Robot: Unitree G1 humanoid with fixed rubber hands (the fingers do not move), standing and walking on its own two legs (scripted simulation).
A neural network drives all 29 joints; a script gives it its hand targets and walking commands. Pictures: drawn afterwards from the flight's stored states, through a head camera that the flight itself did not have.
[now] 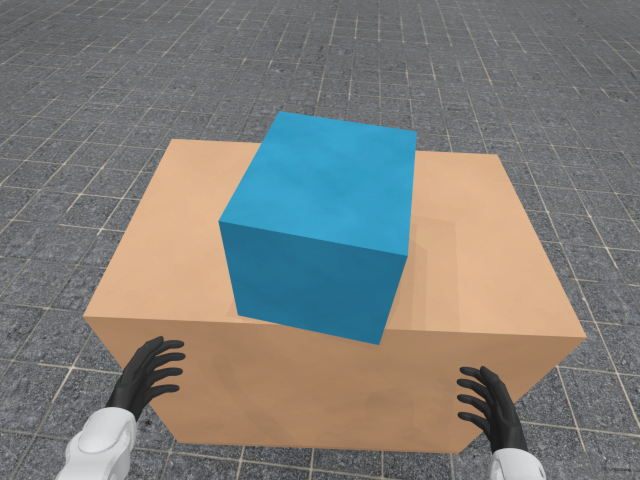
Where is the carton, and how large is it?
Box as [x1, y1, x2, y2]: [218, 111, 416, 344]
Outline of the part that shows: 279,111 218,221 237,312 239,315 378,344 407,256 416,131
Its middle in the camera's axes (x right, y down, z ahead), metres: +0.01 -0.02 +0.63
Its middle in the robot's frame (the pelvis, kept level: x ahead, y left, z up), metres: +0.49 +0.00 +0.02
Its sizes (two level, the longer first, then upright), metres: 0.270 0.230 0.216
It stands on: a pedestal, 0.69 m high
